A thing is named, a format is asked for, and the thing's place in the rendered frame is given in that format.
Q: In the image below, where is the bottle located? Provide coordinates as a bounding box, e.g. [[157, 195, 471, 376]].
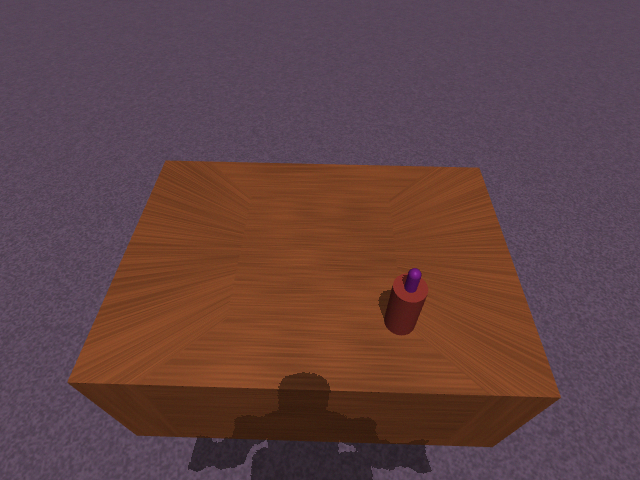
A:
[[384, 268, 428, 335]]

